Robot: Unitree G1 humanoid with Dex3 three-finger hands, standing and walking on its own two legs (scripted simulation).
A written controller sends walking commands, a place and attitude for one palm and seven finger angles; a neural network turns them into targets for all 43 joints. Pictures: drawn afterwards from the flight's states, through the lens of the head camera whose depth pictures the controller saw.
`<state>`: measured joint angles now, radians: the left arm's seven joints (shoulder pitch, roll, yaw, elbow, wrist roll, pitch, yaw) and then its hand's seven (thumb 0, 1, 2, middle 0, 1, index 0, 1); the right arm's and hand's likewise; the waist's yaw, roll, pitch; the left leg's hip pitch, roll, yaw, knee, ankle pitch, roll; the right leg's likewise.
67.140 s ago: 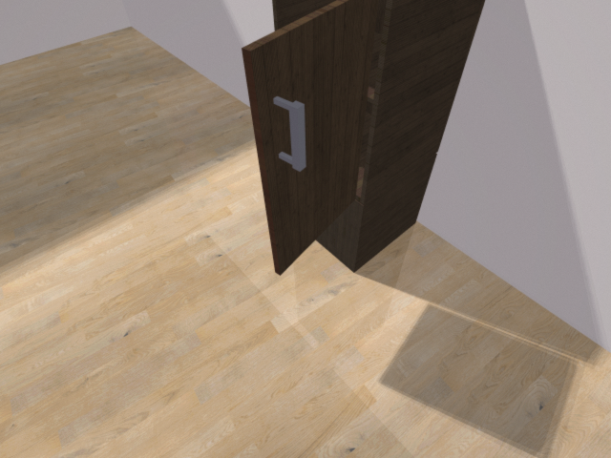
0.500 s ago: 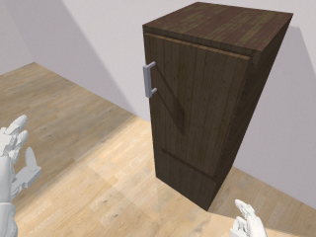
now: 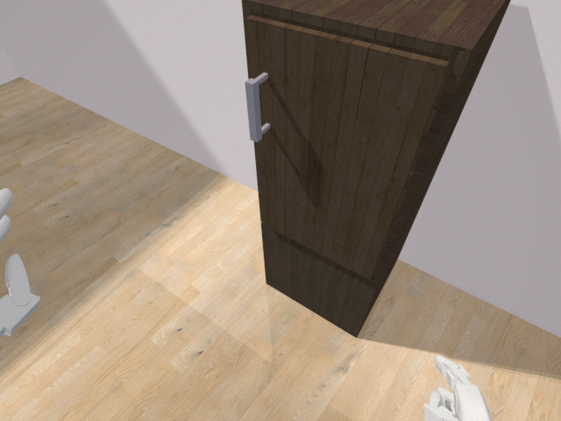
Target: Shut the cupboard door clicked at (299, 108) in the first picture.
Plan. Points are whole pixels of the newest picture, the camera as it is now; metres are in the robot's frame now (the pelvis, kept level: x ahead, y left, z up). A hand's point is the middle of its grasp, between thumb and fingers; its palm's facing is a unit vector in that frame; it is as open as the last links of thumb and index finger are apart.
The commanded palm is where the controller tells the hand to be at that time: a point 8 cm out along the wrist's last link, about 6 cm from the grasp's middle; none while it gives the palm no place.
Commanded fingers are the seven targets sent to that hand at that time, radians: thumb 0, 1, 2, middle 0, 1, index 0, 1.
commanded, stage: step back with the hand held close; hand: left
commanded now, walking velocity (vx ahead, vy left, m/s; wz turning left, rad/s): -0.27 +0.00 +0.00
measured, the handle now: (259, 107) +0.68 +0.09 +0.09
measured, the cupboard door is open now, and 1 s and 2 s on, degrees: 0 0 0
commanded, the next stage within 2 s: stop stepping back and stand still in 1.14 s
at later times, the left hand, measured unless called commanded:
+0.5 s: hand out of the picture +0.14 +0.27 +0.17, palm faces +0.51 -0.73 -0.46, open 7.4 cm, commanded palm +0.07 +0.29 +0.18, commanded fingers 0.00 0.90 0.90 -0.20 -0.30 -0.20 -0.30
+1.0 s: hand out of the picture +0.08 +0.25 +0.17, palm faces +0.44 -0.80 -0.40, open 7.4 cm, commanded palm +0.00 +0.29 +0.18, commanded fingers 0.00 0.90 0.90 -0.20 -0.30 -0.20 -0.30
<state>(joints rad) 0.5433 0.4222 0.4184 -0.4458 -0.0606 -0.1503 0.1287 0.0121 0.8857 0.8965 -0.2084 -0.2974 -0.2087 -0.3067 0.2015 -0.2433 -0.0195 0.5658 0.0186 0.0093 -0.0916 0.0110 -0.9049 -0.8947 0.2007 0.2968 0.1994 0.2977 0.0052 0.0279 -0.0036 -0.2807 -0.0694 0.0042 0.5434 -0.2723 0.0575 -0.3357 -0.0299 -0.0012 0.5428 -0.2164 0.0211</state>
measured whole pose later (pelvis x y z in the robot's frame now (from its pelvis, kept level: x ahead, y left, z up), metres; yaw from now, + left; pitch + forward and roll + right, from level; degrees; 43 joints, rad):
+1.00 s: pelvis -0.13 -0.02 -0.01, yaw +2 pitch +3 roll -3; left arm 0.47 0.40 0.42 -0.53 -0.05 -0.26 0.13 0.01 0.89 0.90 -0.20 -0.30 -0.20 -0.31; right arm 0.11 -0.17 0.01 0.64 0.00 -0.12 -0.07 0.01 -0.90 -0.89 0.20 0.30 0.20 0.30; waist 0.02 0.00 0.02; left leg -0.54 0.06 0.03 0.54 -0.05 0.03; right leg -0.32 0.09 0.05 0.58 -0.30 0.00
